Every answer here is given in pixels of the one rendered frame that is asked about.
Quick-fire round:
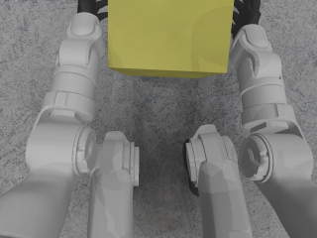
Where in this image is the robot left hand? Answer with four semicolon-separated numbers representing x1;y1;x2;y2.
77;0;108;22

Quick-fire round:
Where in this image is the right robot foot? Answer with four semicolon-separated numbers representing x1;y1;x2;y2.
182;137;199;197

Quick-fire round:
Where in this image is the carton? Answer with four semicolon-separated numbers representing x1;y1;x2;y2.
108;0;235;78

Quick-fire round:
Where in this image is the robot left forearm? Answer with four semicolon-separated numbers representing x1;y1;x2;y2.
25;12;106;166

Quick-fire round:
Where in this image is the robot right hand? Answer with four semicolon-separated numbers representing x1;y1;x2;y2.
231;0;261;40

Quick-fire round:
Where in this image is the right robot upper arm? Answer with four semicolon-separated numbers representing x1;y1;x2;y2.
237;133;317;238

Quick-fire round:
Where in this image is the left robot upper arm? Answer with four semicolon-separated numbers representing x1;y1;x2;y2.
0;122;98;238

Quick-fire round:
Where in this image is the robot right thigh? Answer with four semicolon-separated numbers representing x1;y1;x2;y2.
185;132;254;238

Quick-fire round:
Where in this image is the robot right forearm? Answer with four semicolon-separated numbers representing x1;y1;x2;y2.
229;24;314;168

